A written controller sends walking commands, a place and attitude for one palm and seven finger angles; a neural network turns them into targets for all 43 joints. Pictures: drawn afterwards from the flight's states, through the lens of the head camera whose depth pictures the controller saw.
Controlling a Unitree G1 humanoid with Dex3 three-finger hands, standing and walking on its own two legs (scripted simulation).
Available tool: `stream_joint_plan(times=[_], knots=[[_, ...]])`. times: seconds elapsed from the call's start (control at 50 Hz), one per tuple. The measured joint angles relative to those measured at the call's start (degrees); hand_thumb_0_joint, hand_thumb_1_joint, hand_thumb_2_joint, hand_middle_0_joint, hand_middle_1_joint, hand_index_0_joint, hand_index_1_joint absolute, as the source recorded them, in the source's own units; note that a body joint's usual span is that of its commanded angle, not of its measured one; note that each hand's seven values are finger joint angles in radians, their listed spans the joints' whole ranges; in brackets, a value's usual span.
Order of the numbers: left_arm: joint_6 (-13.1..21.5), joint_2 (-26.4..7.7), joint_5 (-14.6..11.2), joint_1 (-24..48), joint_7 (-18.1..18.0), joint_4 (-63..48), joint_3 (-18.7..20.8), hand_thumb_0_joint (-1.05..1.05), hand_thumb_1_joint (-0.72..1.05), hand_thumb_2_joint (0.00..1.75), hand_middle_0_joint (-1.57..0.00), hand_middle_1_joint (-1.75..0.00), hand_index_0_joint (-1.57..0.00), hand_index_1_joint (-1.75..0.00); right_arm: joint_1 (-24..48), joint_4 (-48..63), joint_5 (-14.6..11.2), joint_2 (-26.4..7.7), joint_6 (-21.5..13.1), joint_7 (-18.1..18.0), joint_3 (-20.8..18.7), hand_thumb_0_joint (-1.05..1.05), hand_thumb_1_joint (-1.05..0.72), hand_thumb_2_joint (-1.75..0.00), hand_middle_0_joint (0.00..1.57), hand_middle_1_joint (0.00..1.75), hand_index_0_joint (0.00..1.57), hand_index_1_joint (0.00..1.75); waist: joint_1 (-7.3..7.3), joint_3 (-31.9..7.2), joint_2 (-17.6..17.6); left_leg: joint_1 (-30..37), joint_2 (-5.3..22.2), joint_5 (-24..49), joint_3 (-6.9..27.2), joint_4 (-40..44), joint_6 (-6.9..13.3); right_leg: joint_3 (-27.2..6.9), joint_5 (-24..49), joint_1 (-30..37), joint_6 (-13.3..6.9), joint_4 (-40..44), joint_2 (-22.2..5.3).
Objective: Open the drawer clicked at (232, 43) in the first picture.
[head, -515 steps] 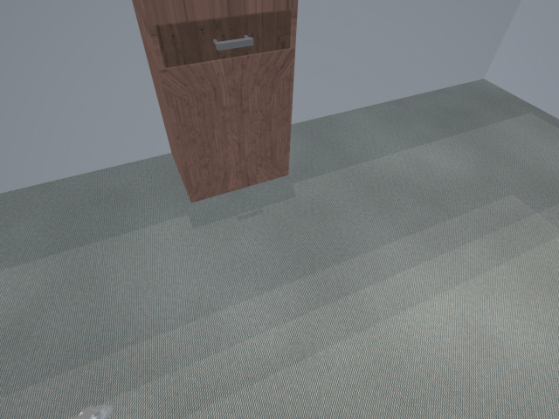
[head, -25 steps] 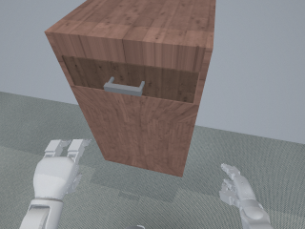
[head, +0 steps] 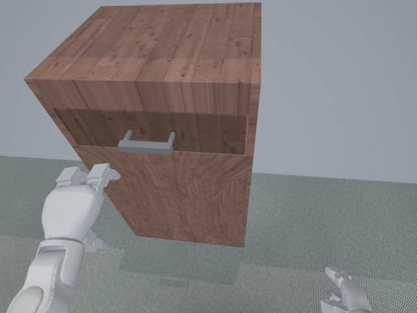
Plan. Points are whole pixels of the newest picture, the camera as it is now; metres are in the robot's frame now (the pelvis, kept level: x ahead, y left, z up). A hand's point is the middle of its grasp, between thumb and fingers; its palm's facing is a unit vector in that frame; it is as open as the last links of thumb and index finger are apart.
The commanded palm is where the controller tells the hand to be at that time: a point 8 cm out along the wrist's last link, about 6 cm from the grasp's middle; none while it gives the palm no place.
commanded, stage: raise the hand with hooked fingers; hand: left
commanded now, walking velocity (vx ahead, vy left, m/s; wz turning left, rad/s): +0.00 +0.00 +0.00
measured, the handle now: (147, 141) +0.50 +0.23 +0.01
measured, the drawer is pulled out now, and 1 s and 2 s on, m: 0.00 0.00 0.00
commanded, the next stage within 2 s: move the hooked fingers above the handle in 0.74 s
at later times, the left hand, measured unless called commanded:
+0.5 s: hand (76, 191) +0.28 +0.26 +0.12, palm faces +0.00 -0.08 -1.00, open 13.9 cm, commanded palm +0.25 +0.26 +0.18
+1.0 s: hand (80, 201) +0.27 +0.26 +0.10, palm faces +0.00 -0.08 -1.00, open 13.9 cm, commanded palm +0.26 +0.27 +0.17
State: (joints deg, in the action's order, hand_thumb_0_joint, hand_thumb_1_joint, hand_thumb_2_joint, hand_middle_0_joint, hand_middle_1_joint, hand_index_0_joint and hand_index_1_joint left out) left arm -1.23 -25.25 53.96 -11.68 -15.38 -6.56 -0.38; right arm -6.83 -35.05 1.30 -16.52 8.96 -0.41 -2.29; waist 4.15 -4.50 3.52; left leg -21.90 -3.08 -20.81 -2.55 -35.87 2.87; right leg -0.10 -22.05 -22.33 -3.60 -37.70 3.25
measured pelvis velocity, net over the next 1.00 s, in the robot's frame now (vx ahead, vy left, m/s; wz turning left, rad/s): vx -0.04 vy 0.03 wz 0.03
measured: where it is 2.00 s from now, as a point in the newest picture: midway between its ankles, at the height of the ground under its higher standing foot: outside the picture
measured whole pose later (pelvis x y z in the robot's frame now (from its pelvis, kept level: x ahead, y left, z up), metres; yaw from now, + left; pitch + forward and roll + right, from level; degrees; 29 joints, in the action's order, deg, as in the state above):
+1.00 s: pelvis -0.04 +0.03 +0.01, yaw +2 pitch +1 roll +0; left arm 2.5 -28.7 52.3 9.4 0.2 5.5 -6.0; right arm -7.8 -35.4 -1.0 -14.1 9.1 -0.8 0.6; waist 4.7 -0.1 4.0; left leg -15.2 -4.9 -13.2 -1.1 -27.2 4.9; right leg 1.1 -14.6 -14.5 -1.5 -28.0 1.4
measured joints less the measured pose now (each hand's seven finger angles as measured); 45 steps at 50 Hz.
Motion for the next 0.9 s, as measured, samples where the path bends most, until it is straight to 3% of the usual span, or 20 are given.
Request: stream_joint_plan(times=[0.08,0.34,0.5,0.58,0.7,0.8,0.9], knots=[[-2.2,-0.9,-0.4,3.8,4.4,1.1,-2.2,0.00,-0.35,0.36,-0.31,-1.11,-0.31,-1.11,1.4,1.1,-0.7,0.7,0.7,-0.2,1.0,0.01,-0.90,-0.90,0.20,0.30,0.20,0.30,-0.18,0.4,-0.1,2.7,-0.2,0.9,0.0,2.1,0.2,-0.1,0.9,2.7,0.2,2.0,-0.2],[-3.0,-4.4,-1.7,18.5,13.9,7.0,-3.4,0.00,-0.48,0.30,-0.32,-1.20,-0.32,-1.19,2.5,1.5,-2.2,3.1,2.2,-0.5,4.1,0.01,-0.90,-0.90,0.20,0.30,0.20,0.30,0.70,2.6,0.6,7.5,-0.7,4.4,1.3,6.6,0.8,0.9,4.6,8.5,0.9,7.9,-0.7],[-0.1,-4.9,-3.5,19.2,18.8,8.8,-2.4,0.00,-0.49,0.30,-0.32,-1.20,-0.32,-1.20,-0.4,1.2,-2.3,3.0,2.4,-0.1,4.5,0.01,-0.90,-0.90,0.20,0.30,0.20,0.30,0.05,3.9,1.0,8.3,-1.0,6.3,1.0,8.6,1.4,0.6,6.5,9.2,1.5,9.9,-1.1],[3.7,-4.9,-3.2,16.6,18.4,7.3,-2.2,0.00,-0.49,0.30,-0.32,-1.20,-0.32,-1.20,-2.1,0.7,-1.9,2.4,1.7,0.0,3.7,0.01,-0.90,-0.90,0.20,0.30,0.20,0.30,0.20,4.7,0.7,8.0,-1.1,6.7,0.8,8.8,1.6,0.5,7.0,8.9,1.7,10.2,-1.2],[7.8,-5.2,-2.5,16.3,13.3,5.7,-1.6,0.00,-0.49,0.30,-0.33,-1.21,-0.32,-1.20,-3.0,-1.4,-1.9,1.7,0.6,-0.2,2.2,0.01,-0.90,-0.90,0.20,0.30,0.20,0.30,1.15,5.1,0.7,7.0,-1.5,7.1,1.1,8.5,1.9,0.8,7.3,8.1,2.0,9.8,-1.6],[4.6,-5.3,-2.5,18.8,11.6,8.7,-0.7,0.00,-0.49,0.30,-0.32,-1.21,-0.32,-1.20,-2.2,-1.9,-2.5,1.8,0.8,0.1,2.0,0.01,-0.90,-0.90,0.20,0.30,0.20,0.30,1.13,4.8,0.8,6.5,-1.7,7.6,1.1,8.7,1.9,0.8,7.5,7.4,2.2,9.6,-1.8],[1.4,-4.5,-2.6,19.1,14.1,10.1,-2.2,0.00,-0.49,0.30,-0.32,-1.21,-0.32,-1.20,-1.6,-0.7,-2.6,2.0,0.9,0.3,2.4,0.01,-0.90,-0.90,0.20,0.30,0.20,0.30,0.65,4.3,1.1,6.8,-1.8,7.9,1.1,9.1,2.1,0.8,7.7,7.8,2.2,10.0,-1.9]])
